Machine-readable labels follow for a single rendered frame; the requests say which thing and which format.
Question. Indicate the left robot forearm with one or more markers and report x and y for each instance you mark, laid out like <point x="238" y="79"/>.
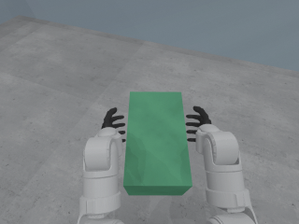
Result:
<point x="100" y="169"/>

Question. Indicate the robot right upper arm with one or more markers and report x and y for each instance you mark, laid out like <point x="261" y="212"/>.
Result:
<point x="233" y="218"/>

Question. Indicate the right robot forearm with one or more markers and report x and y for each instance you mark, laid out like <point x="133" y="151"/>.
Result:
<point x="224" y="177"/>

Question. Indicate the robot right hand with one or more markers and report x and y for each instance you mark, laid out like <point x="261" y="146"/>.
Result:
<point x="203" y="118"/>

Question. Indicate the robot left hand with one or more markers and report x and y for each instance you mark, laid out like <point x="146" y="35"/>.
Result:
<point x="108" y="120"/>

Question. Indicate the carton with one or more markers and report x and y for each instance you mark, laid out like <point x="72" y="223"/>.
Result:
<point x="157" y="161"/>

